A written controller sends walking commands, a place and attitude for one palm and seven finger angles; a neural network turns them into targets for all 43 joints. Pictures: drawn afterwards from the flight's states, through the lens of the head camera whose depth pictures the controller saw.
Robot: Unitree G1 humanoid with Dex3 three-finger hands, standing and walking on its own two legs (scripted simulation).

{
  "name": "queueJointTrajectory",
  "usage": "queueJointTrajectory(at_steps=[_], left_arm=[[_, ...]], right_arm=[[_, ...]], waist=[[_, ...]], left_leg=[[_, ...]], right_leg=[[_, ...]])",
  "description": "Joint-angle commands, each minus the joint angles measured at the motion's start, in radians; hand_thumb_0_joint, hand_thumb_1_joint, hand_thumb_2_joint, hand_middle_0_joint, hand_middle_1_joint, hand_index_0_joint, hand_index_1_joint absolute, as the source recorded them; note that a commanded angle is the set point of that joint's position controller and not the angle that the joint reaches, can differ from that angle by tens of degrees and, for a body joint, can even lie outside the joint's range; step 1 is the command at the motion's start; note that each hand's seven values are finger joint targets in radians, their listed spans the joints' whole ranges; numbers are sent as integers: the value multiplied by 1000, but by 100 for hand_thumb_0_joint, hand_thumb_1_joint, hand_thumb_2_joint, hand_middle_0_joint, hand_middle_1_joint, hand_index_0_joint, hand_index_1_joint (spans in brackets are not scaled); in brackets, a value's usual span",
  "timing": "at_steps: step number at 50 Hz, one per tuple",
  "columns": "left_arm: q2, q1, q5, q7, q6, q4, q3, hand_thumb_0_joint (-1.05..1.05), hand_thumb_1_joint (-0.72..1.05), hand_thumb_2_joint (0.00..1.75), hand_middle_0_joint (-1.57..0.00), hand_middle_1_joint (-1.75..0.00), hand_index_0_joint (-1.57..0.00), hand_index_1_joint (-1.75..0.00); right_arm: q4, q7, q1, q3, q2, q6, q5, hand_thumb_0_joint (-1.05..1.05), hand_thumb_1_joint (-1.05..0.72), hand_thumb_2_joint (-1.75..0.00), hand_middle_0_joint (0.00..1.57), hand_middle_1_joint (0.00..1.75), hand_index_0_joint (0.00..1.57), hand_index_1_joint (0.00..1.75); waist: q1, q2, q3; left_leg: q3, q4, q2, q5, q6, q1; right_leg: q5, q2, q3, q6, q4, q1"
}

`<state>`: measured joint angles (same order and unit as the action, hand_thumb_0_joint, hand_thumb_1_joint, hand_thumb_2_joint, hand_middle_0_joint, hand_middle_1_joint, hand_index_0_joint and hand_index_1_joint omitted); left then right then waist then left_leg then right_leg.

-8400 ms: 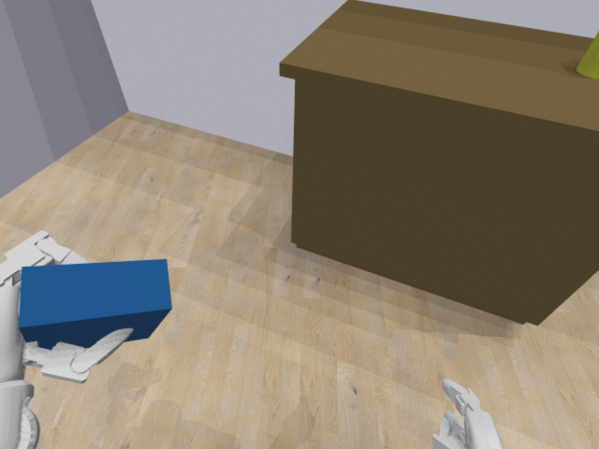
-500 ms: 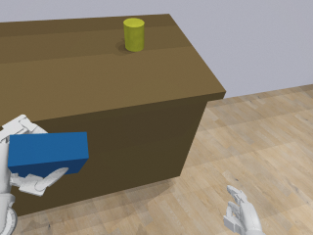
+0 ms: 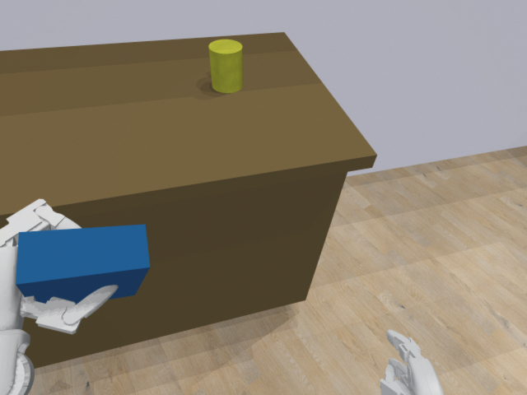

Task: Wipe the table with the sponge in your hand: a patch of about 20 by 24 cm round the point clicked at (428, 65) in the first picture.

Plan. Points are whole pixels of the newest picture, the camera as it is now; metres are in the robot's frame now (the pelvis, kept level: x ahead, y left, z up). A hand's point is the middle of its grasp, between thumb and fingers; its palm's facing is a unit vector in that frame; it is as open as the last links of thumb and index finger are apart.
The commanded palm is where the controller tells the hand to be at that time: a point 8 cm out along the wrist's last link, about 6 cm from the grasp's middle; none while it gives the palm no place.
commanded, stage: look again from close up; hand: left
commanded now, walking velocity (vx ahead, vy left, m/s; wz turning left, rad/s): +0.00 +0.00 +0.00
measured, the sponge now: (105, 267) +0.23 +0.21 +0.14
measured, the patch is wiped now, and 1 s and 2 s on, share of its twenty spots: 0.00 0.00 0.00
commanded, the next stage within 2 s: shuffle to correct the standing spot in 0.10 s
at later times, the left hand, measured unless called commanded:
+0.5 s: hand (68, 254) +0.23 +0.26 +0.15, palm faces +0.36 -0.86 -0.36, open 9.1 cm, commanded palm +0.18 +0.29 +0.17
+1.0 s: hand (61, 198) +0.31 +0.30 +0.15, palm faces +0.32 -0.84 -0.45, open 9.1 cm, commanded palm +0.26 +0.35 +0.17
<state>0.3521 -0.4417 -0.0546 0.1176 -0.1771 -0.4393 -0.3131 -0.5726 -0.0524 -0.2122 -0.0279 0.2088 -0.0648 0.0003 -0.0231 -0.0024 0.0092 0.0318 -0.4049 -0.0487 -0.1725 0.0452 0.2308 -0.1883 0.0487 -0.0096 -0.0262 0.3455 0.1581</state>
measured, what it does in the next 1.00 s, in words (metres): walks ahead: left foot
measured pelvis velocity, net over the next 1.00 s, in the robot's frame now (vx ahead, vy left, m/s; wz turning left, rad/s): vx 0.08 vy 0.08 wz -0.07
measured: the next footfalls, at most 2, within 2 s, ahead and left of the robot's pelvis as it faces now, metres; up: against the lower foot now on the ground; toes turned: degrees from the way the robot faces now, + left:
left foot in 0.98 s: +0.18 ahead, +0.28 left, +0.00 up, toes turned -1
right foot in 1.14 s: +0.11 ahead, -0.02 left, +0.00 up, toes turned -9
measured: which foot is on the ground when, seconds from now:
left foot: down 0.00-0.72, up 0.74-0.96, down 0.98-1.00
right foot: down 0.00-1.00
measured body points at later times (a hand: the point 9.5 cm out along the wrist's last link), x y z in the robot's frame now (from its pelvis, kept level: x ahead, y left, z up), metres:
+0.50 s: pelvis +0.02 +0.02 -0.01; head +0.02 +0.03 +0.44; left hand +0.21 +0.30 +0.17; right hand +0.18 -0.23 -0.08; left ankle +0.03 +0.08 -0.74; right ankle +0.00 -0.10 -0.74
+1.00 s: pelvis +0.08 +0.08 -0.03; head +0.11 +0.08 +0.42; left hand +0.29 +0.34 +0.18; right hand +0.21 -0.19 -0.12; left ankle +0.16 +0.24 -0.75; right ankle +0.03 -0.07 -0.74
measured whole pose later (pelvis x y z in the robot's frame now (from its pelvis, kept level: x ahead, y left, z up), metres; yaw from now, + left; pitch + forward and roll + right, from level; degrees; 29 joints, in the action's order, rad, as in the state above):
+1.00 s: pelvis +0.08 +0.08 -0.03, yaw -4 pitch -2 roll +1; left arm 0.40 -0.50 -0.04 0.14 -0.24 -0.56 -0.38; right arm -0.60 -0.04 -0.24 0.04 0.26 -0.05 -0.01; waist 0.00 -0.03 0.09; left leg -0.01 -0.63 0.07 -0.23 -0.04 0.36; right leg -0.45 -0.13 -0.03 0.07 0.72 0.22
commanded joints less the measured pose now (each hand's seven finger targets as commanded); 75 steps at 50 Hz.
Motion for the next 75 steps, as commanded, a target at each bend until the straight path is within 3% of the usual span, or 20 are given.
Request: queueJointTrajectory(at_steps=[1,20,26,28,33,35,36,38,40,43,47,49,51,56,58,60,64,66,68,75], left_arm=[[160,69,-4,12,-65,-200,-113,0,10,130,-120,-160,-120,-160],[193,102,5,18,-74,-235,-130,0,10,130,-120,-160,-120,-160],[194,85,5,16,-90,-250,-142,0,10,130,-120,-160,-120,-160],[204,74,7,16,-95,-276,-147,0,10,130,-120,-160,-120,-160],[177,39,16,24,-86,-245,-131,0,10,130,-120,-160,-120,-160],[204,-4,14,31,-89,-221,-168,0,10,130,-120,-160,-120,-160],[219,-9,5,33,-91,-223,-178,0,10,130,-120,-160,-120,-160],[186,4,-3,28,-114,-222,-173,0,10,130,-120,-160,-120,-160],[242,-58,7,31,-126,-254,-230,0,10,130,-120,-160,-120,-160],[221,-10,14,37,-140,-288,-213,0,10,130,-120,-160,-120,-160],[230,27,11,41,-111,-312,-203,0,10,130,-120,-160,-120,-160],[242,43,9,43,-114,-346,-216,0,10,130,-120,-160,-120,-160],[205,0,10,39,-112,-292,-200,0,10,130,-120,-160,-120,-160],[202,26,15,41,-110,-324,-205,0,10,130,-120,-160,-120,-160],[252,6,13,47,-101,-310,-226,0,10,130,-120,-160,-120,-160],[232,-22,-5,48,-89,-326,-222,0,10,130,-120,-160,-120,-160],[213,-46,13,52,-99,-266,-244,0,10,130,-120,-160,-120,-160],[198,-11,6,43,-97,-279,-220,0,10,130,-120,-160,-120,-160],[212,75,15,44,-113,-385,-200,0,10,130,-120,-160,-120,-160],[198,26,2,51,-82,-364,-189,0,10,130,-120,-160,-120,-160]], right_arm=[[157,-9,108,45,118,-56,1,0,-90,-90,20,30,20,30],[158,13,94,72,149,-53,13,0,-90,-90,20,30,20,30],[165,14,85,68,153,-50,3,0,-90,-90,20,30,20,30],[166,14,60,73,143,-56,11,0,-90,-90,20,30,20,30],[163,30,60,70,146,-56,9,0,-90,-90,20,30,20,30],[171,35,84,71,142,-39,1,0,-90,-90,20,30,20,30],[180,39,79,78,131,-33,-5,0,-90,-90,20,30,20,30],[162,55,53,96,159,-31,-5,0,-90,-90,20,30,20,30],[156,64,73,83,142,-4,-4,0,-90,-90,20,30,20,30],[141,53,80,54,82,1,-2,0,-90,-90,20,30,20,30],[128,6,91,79,81,-48,-8,0,-90,-90,20,30,20,30],[139,-4,78,97,108,-66,-16,0,-90,-90,20,30,20,30],[137,2,42,105,121,-80,-26,0,-90,-90,20,30,20,30],[123,32,77,89,120,-104,-31,0,-90,-90,20,30,20,30],[143,50,91,66,74,-86,-23,0,-90,-90,20,30,20,30],[140,58,99,87,112,-73,-30,0,-90,-90,20,30,20,30],[123,40,98,56,66,-44,-23,0,-90,-90,20,30,20,30],[111,22,86,67,76,-48,-24,0,-90,-90,20,30,20,30],[141,23,67,99,118,-71,-24,0,-90,-90,20,30,20,30],[108,31,97,80,120,-111,-24,0,-90,-90,20,30,20,30]], waist=[[1,54,-107],[28,17,-72],[23,164,-94],[27,184,-102],[18,122,-98],[-3,-2,-167],[-3,-170,-205],[16,-142,-99],[4,-47,-36],[25,-94,-57],[16,-51,-80],[19,86,-138],[25,211,-142],[2,152,-135],[7,-230,-113],[4,-259,-61],[21,-196,-88],[50,49,-127],[32,344,-173],[19,217,-119]], left_leg=[[60,96,86,12,-45,-12],[14,-116,60,-126,-15,29],[194,41,194,6,15,-42],[256,65,257,196,35,-158],[97,-48,218,388,13,-62],[8,-293,139,285,-25,202],[-52,-552,44,101,-53,374],[117,-770,103,-337,-54,474],[160,-731,159,-324,-39,468],[-15,-456,136,-131,-43,215],[-172,-140,39,91,-52,-70],[-38,-112,143,241,12,-150],[161,-52,296,453,132,-158],[-24,-204,190,173,41,95],[-127,-544,31,-213,-63,338],[-12,-713,83,-293,-75,392],[-45,-265,109,-181,-50,153],[-101,-34,66,112,-50,-106],[234,-4,330,484,120,-175],[59,1,236,244,117,8]], right_leg=[[41,-67,40,14,-57,-34],[-233,-190,221,-63,-67,92],[-32,-64,34,-13,303,130],[-232,-48,-10,7,411,262],[-154,-85,-60,-10,235,106],[193,-188,84,-78,144,-230],[363,-383,363,-179,105,-342],[361,-538,493,-243,37,-203],[379,-496,374,-192,87,-96],[368,-351,87,-105,91,73],[292,-254,1,-14,235,102],[197,-181,-36,39,430,154],[-391,-74,-56,61,660,291],[-50,-122,-47,38,191,5],[293,-459,399,-102,23,-98],[324,-496,411,-150,25,-57],[430,-355,72,-60,214,19],[185,-223,-61,25,458,133],[-475,-94,-39,56,812,363],[-286,-106,-89,50,602,233]])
